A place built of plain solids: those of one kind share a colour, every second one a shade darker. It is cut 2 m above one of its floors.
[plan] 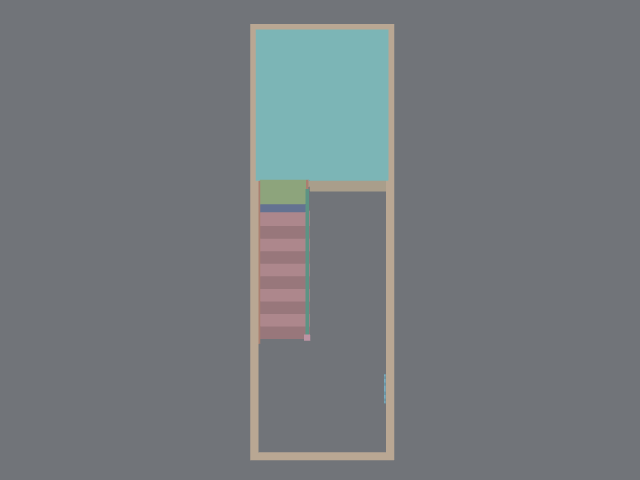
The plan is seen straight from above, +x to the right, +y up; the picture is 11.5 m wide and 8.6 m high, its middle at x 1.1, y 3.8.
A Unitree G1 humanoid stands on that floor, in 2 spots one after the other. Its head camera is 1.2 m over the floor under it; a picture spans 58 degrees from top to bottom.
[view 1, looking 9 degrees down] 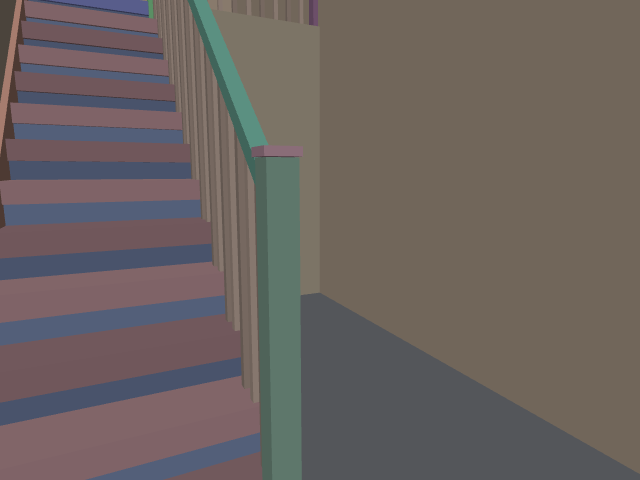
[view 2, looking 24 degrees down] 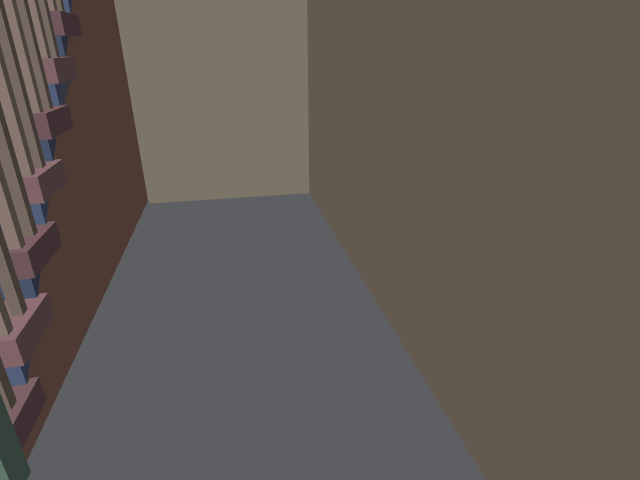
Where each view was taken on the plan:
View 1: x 0.44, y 0.89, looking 64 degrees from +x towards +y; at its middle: wall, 4.25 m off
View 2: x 1.60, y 1.00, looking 78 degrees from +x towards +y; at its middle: ground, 2.95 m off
